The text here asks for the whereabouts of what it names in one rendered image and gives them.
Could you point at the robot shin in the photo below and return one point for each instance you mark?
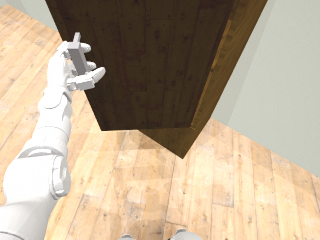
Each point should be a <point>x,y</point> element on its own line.
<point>180,230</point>
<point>126,236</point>

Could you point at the robot left upper arm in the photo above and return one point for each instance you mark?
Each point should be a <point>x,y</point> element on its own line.
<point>33,186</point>

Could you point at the handle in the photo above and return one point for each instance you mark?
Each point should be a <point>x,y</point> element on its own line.
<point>77,55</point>

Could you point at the left robot hand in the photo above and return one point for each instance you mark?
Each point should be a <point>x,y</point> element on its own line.
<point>59,72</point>

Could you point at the right robot shin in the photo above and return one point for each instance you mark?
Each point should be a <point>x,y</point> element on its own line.
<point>180,230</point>

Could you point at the left robot shin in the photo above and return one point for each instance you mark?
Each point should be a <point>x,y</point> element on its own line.
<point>126,236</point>

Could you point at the robot left forearm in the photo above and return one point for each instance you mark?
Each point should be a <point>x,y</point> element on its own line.
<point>52,132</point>

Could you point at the cupboard door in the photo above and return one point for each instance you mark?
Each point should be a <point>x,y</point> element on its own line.
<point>157,56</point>

